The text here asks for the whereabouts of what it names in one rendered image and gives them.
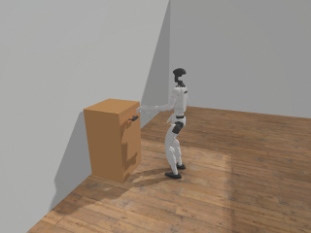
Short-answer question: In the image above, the robot left upper arm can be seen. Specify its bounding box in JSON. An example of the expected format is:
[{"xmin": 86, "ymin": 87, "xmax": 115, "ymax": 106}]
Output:
[{"xmin": 167, "ymin": 87, "xmax": 181, "ymax": 112}]

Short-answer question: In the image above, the drawer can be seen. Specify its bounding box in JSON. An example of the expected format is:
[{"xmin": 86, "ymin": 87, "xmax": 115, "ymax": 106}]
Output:
[{"xmin": 121, "ymin": 107, "xmax": 140, "ymax": 130}]

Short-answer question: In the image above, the cabinet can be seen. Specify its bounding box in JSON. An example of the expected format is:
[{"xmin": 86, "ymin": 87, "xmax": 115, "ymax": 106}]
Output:
[{"xmin": 83, "ymin": 98, "xmax": 142, "ymax": 183}]

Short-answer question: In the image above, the left robot forearm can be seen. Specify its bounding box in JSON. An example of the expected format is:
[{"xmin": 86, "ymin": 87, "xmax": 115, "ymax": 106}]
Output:
[{"xmin": 148, "ymin": 104, "xmax": 171, "ymax": 112}]

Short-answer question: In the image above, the robot right hand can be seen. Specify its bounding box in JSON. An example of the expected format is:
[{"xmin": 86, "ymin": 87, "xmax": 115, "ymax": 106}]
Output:
[{"xmin": 166, "ymin": 114, "xmax": 176, "ymax": 125}]

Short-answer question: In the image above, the robot left hand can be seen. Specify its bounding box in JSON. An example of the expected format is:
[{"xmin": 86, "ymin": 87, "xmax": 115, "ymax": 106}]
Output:
[{"xmin": 136, "ymin": 105, "xmax": 151, "ymax": 118}]

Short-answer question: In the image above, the right robot foot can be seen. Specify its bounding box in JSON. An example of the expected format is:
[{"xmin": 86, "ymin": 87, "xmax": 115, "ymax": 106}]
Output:
[{"xmin": 176, "ymin": 162, "xmax": 186, "ymax": 170}]

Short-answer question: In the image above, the handle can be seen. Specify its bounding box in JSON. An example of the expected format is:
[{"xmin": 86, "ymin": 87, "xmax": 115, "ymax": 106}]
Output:
[{"xmin": 129, "ymin": 116, "xmax": 138, "ymax": 121}]

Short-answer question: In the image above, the robot right thigh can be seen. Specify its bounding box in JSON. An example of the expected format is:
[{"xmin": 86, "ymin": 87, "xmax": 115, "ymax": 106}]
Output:
[{"xmin": 171, "ymin": 122, "xmax": 187, "ymax": 148}]

